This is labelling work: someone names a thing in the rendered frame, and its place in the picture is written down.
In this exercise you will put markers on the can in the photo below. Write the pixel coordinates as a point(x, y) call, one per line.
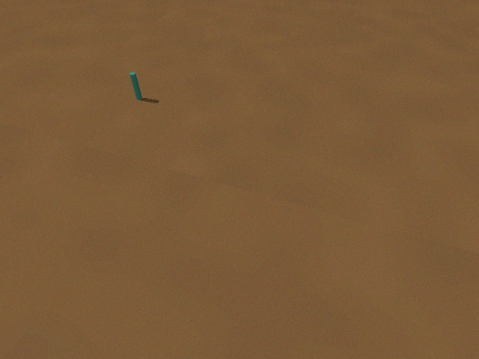
point(135, 85)

